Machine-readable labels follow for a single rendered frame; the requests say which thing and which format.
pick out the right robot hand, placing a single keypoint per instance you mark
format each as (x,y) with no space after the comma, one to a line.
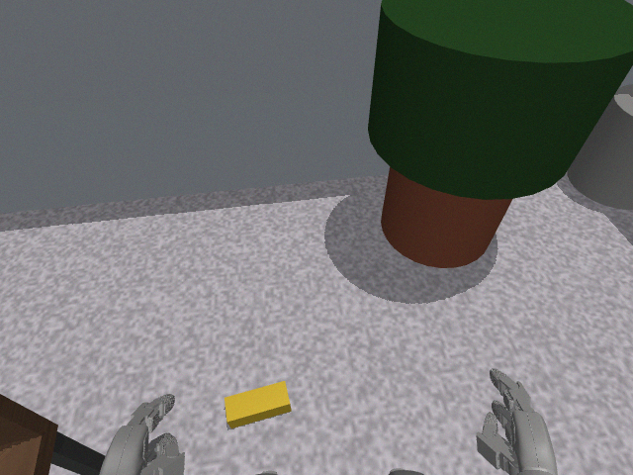
(529,446)

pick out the potted plant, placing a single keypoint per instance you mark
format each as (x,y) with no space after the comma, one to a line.
(477,102)

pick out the chair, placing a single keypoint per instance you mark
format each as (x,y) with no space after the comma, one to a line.
(29,443)

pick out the left robot hand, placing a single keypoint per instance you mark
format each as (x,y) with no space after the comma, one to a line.
(131,454)

